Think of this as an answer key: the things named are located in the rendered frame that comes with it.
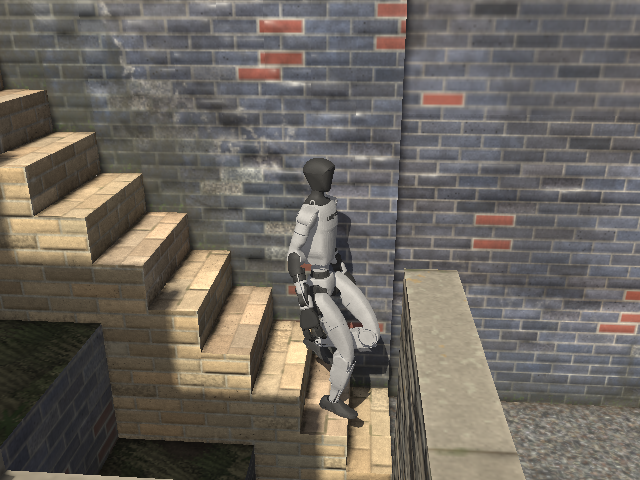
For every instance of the robot left forearm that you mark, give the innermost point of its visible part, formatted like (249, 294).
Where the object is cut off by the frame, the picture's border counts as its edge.
(337, 263)

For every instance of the left robot shin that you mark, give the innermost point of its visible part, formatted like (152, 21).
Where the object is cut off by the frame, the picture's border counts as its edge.
(355, 337)

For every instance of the robot right thigh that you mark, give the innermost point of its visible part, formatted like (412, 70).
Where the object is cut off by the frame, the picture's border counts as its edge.
(334, 324)

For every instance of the robot right forearm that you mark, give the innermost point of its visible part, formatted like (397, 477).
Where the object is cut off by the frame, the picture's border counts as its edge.
(294, 269)

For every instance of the left robot hand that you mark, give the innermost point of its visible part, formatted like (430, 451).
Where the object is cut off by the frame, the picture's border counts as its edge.
(350, 277)

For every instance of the robot right upper arm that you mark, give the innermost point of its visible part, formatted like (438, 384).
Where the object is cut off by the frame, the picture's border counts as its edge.
(305, 221)

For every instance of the robot left upper arm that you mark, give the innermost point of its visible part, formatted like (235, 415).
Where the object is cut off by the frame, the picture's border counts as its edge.
(334, 198)

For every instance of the right robot hand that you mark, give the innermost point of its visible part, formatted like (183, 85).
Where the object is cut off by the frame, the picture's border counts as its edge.
(309, 319)

